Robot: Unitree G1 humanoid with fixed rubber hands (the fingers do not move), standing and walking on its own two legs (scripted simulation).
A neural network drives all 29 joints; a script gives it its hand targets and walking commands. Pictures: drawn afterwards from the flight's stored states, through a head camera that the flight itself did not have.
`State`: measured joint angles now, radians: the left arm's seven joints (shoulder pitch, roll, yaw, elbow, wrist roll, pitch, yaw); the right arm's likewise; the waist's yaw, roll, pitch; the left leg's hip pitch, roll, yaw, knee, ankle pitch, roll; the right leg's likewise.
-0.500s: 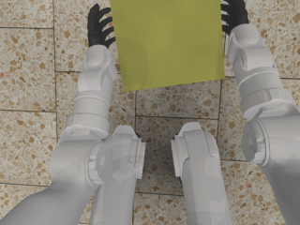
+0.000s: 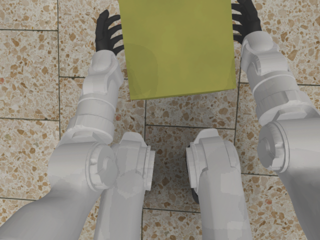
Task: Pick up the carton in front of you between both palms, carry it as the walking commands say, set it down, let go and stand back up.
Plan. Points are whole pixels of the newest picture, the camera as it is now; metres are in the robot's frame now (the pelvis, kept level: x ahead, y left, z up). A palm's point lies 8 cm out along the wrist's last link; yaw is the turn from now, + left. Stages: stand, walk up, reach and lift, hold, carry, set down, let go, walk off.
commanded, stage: set down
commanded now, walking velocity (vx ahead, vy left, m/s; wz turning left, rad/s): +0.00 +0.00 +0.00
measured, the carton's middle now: (176, 56) +0.50 -0.04 -0.24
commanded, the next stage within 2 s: let go in 1.94 s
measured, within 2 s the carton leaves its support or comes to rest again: neither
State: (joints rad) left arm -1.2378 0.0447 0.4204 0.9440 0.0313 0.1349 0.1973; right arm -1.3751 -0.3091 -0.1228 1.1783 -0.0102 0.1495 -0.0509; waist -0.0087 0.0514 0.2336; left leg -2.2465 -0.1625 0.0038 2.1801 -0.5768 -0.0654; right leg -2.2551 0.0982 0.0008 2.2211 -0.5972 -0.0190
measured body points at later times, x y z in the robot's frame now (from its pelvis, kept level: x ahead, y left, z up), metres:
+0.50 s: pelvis -0.01 +0.00 +0.00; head +0.34 -0.05 +0.28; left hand +0.52 +0.12 -0.16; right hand +0.53 -0.20 -0.17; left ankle +0.12 +0.11 -0.34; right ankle +0.10 -0.10 -0.34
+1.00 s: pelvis +0.00 +0.00 +0.00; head +0.35 -0.04 +0.27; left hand +0.53 +0.15 -0.16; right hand +0.53 -0.24 -0.17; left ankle +0.12 +0.11 -0.34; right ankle +0.10 -0.10 -0.34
